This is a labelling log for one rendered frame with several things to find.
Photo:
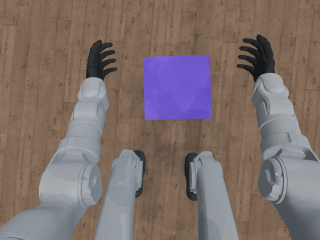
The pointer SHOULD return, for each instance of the right robot foot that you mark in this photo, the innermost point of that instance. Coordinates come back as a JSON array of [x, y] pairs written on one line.
[[189, 158]]

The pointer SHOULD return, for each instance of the robot right thigh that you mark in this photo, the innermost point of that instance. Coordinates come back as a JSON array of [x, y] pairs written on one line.
[[215, 217]]

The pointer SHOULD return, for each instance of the robot right forearm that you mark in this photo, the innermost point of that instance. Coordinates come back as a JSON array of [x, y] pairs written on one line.
[[277, 122]]

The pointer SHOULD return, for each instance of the robot right hand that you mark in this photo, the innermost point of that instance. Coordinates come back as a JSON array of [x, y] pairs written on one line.
[[263, 62]]

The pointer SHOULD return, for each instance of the robot right upper arm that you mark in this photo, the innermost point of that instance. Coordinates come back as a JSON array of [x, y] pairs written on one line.
[[293, 187]]

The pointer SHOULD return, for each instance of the robot left forearm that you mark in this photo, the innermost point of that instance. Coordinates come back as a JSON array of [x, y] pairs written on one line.
[[85, 128]]

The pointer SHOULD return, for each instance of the carton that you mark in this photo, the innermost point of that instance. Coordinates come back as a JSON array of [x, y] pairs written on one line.
[[177, 87]]

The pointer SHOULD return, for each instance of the robot left hand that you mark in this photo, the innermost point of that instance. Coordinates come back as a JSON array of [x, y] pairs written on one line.
[[95, 65]]

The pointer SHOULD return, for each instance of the robot left upper arm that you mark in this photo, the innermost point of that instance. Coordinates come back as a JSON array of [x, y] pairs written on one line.
[[67, 189]]

